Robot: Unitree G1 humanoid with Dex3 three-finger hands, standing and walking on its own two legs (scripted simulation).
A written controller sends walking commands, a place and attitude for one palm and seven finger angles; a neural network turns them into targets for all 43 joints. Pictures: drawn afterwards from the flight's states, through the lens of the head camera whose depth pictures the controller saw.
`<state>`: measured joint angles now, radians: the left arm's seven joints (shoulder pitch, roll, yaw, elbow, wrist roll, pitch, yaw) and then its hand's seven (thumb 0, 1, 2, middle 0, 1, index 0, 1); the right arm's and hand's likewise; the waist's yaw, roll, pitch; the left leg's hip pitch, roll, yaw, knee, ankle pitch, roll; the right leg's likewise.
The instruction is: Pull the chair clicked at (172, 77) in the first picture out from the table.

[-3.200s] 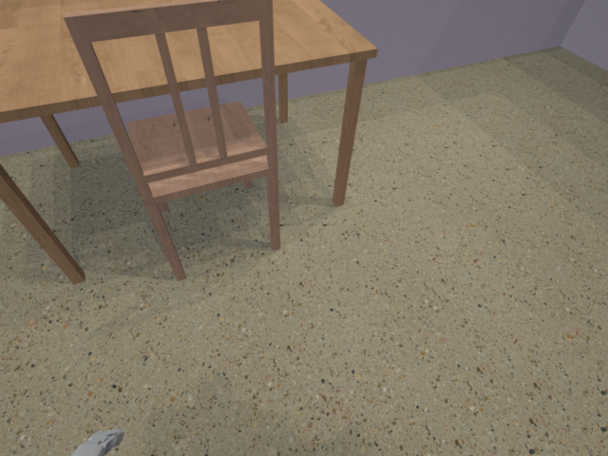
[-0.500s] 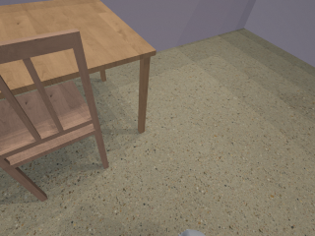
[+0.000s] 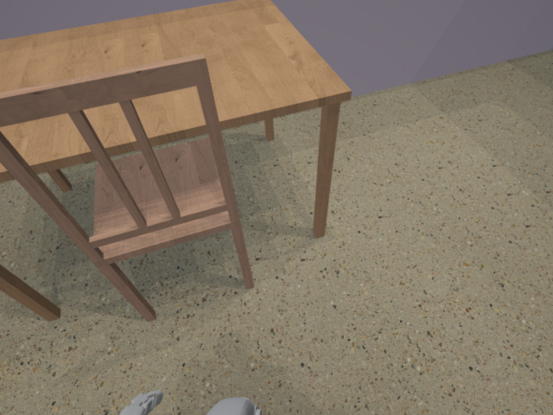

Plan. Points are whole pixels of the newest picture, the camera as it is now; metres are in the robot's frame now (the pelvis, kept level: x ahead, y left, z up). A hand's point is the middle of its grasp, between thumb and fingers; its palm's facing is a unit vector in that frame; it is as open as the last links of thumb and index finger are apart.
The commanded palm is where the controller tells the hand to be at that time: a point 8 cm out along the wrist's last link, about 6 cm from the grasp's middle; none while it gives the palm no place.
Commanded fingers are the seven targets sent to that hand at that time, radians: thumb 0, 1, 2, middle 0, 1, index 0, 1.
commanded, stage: turn to face it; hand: left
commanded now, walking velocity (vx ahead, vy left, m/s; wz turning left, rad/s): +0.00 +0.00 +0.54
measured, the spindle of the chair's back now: (114, 177) +0.60 +0.39 -0.06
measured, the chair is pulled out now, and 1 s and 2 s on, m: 0.00 0.00 0.00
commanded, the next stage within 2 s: take the last steps up to it in 0.46 s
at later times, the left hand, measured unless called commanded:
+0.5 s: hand out of the picture -0.03 +0.28 -0.17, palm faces +0.30 -0.92 -0.24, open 7.4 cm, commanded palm none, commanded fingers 0.00 0.90 0.90 -0.20 -0.30 -0.20 -0.30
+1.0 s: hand out of the picture -0.02 +0.16 -0.15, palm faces +0.38 -0.91 -0.19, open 7.4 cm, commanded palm none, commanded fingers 0.00 0.90 0.90 -0.20 -0.30 -0.20 -0.30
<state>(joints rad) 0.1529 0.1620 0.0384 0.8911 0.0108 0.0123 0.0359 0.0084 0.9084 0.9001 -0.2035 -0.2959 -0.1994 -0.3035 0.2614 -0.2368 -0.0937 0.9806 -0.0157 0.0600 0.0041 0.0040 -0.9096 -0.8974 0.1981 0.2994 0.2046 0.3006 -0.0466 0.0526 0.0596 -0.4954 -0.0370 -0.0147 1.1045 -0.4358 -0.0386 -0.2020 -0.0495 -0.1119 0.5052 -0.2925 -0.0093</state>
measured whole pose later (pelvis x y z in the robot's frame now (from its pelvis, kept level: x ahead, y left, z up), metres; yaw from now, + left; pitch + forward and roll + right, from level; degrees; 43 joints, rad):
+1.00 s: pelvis +0.07 +0.02 +0.01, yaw +19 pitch -1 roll +1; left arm 0.43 0.11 0.02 1.06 0.01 -0.05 0.01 0.01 0.91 0.90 -0.20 -0.30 -0.20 -0.30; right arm 0.32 -0.21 -0.07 1.06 -0.03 0.02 0.01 0.01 -0.91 -0.90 0.20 0.30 0.20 0.30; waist -0.01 0.03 0.01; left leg -0.54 0.06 0.00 1.07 -0.20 0.01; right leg -0.04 0.02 -0.10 0.31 -0.26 -0.07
